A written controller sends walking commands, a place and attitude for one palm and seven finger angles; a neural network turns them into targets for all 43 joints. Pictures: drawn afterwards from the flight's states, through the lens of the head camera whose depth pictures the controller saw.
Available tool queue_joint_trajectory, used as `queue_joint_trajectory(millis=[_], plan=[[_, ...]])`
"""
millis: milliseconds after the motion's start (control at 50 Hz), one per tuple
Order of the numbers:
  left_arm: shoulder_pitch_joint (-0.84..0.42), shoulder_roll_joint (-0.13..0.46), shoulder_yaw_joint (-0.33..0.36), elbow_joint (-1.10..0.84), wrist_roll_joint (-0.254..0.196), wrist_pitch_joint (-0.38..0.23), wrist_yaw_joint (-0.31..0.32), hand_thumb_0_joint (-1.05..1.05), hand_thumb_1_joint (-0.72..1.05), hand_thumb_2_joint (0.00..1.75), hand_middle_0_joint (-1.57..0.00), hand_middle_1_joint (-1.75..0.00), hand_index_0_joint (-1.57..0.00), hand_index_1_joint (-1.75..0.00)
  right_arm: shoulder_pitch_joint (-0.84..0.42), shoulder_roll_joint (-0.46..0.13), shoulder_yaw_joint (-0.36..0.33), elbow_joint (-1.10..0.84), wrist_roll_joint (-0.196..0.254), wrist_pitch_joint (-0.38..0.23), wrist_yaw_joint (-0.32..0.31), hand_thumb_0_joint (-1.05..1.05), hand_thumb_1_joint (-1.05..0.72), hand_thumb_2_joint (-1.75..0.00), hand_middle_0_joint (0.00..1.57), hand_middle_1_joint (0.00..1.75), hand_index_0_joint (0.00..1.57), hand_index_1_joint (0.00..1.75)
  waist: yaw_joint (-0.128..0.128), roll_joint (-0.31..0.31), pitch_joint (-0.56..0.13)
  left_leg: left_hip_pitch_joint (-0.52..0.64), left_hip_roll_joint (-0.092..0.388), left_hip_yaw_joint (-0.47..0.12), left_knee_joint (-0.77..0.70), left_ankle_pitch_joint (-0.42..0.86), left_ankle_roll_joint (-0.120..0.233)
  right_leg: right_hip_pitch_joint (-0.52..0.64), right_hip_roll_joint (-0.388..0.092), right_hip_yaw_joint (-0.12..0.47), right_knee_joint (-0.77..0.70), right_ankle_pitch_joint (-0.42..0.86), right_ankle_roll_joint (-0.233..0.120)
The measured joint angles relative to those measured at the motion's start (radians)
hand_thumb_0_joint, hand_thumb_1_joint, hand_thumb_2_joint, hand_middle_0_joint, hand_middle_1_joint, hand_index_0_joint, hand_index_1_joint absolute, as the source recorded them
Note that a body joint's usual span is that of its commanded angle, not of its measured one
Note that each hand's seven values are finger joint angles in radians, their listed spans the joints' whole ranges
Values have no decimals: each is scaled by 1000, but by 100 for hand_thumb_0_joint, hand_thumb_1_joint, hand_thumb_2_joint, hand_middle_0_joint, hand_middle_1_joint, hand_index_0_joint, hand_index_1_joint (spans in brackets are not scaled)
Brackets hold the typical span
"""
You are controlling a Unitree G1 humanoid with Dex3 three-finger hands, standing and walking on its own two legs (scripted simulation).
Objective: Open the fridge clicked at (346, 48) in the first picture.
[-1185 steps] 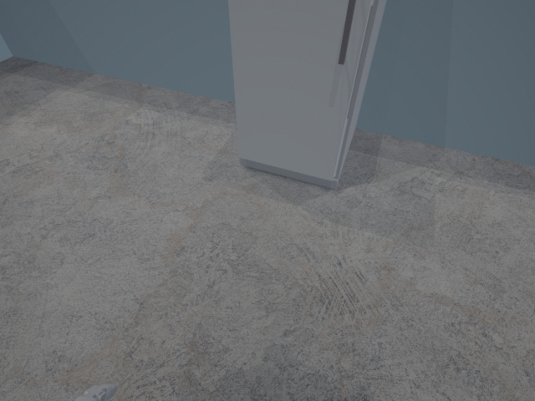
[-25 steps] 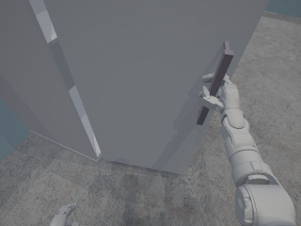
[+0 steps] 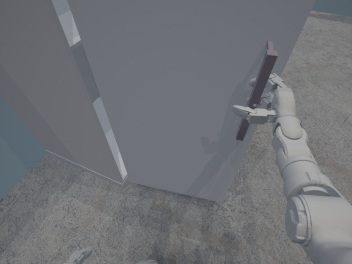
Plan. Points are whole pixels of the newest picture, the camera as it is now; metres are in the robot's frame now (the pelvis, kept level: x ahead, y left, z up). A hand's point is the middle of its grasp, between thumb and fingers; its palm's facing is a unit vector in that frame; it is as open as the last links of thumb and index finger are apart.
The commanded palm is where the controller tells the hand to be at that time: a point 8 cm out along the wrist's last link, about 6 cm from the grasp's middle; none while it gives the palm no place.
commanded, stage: loosen the grip on the handle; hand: right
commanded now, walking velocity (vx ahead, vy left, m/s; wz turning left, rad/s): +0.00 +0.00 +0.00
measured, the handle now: (252, 97) +0.52 -0.11 +0.11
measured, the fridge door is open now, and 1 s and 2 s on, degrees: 79 76 76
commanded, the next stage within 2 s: slip the hand off the handle in 0.30 s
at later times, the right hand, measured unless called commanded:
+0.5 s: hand (250, 105) +0.49 -0.10 +0.11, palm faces -0.10 +0.99 -0.10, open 14.3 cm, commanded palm +0.46 -0.17 +0.12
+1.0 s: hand (278, 110) +0.49 -0.17 +0.10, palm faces -0.08 +0.99 -0.08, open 14.7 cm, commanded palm +0.45 -0.22 +0.12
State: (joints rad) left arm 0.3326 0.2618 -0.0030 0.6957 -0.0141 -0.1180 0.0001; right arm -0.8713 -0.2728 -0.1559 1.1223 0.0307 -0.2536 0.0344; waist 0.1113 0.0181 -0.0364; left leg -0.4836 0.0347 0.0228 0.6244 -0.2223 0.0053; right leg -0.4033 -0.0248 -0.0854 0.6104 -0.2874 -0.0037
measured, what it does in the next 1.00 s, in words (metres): stands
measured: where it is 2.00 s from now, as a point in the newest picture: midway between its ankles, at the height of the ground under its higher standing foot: outside the picture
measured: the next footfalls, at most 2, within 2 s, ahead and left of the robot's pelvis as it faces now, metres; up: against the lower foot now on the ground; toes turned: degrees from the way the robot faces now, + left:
none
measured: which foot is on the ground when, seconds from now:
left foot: down 0.00-1.00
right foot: down 0.00-1.00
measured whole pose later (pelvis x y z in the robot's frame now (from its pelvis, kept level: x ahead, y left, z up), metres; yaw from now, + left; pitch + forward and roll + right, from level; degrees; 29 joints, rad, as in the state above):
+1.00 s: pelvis +0.03 -0.02 -0.01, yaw +1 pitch +8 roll +0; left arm 0.35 0.27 -0.02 0.65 -0.04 -0.09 0.03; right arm -0.79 -0.36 -0.22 1.04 0.07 -0.22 0.21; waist 0.08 0.01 -0.07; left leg -0.53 0.03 0.02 0.66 -0.27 -0.01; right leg -0.47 0.00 -0.04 0.69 -0.37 -0.03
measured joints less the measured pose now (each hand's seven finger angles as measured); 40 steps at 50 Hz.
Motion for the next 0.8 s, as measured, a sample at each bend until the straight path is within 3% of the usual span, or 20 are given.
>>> queue_joint_trajectory(millis=[120, 180, 240, 340, 420, 580, 700, 800], plan=[[37, 19, -19, 9, -9, -28, 11, 1, 90, 90, -20, -30, -21, -30, -63, -24, 10, 77, 7, 14, 30, 0, 31, -32, 38, 133, 38, 134, 16, 14, 15, -59, -10, -4, 18, 15, 7, -62, 12, 28, 30, 3, -7], [46, 25, -15, 2, -8, -33, 18, 1, 90, 90, -20, -30, -21, -30, -43, -38, -44, 52, 3, 0, 33, 0, 42, -27, 36, 130, 36, 130, 33, 16, 13, -78, -20, -20, 22, 20, 9, -73, 9, 20, 33, 3, -3], [60, 28, -8, -4, -9, -39, 23, 1, 90, 90, -20, -30, -21, -30, -31, -48, -55, 44, 4, -23, 29, -1, 48, -24, 33, 126, 34, 127, 42, 11, 12, -78, -26, -26, 19, 19, 9, -72, 5, 17, 33, -2, -2], [60, 31, -10, -10, -9, -27, 19, 1, 90, 90, -20, -30, -20, -30, -11, -56, -64, 14, -9, -24, 40, -1, 53, -22, 29, 120, 35, 121, 39, 5, 15, -71, -30, -32, 10, 18, 6, -65, 2, 12, 28, -6, -2], [54, 25, -8, -19, -11, -20, 20, 1, 90, 90, -20, -30, -20, -30, 5, -51, -63, -10, 12, -6, 41, -1, 54, -21, 27, 117, 33, 119, 27, 0, 11, -61, -30, -33, 0, 15, 3, -55, 3, 11, 19, -10, -2], [26, 13, -9, -37, -6, -3, 14, 1, 90, 90, -20, -30, -21, -30, 14, -37, -74, -36, 1, -1, 54, -1, 55, -21, 27, 116, 30, 116, 7, -2, -9, -73, -22, -31, 11, -4, -6, -70, 11, 14, 32, -29, -9], [19, 5, -14, -55, -13, 18, 17, 1, 90, 90, -20, -30, -21, -30, 51, -70, -84, -44, 2, 11, 79, -1, 55, -21, 26, 115, 28, 116, -8, -4, -18, -61, -19, -28, 17, -21, -11, -62, 13, 17, 43, -47, -14], [25, 5, -11, -53, -19, 22, 23, 1, 90, 90, -20, -30, -21, -30, 86, -87, -61, -94, 29, 6, 122, -1, 55, -21, 25, 115, 26, 115, -29, -10, -20, -50, -14, -18, 18, -31, -15, -61, 17, 28, 54, -59, -17]])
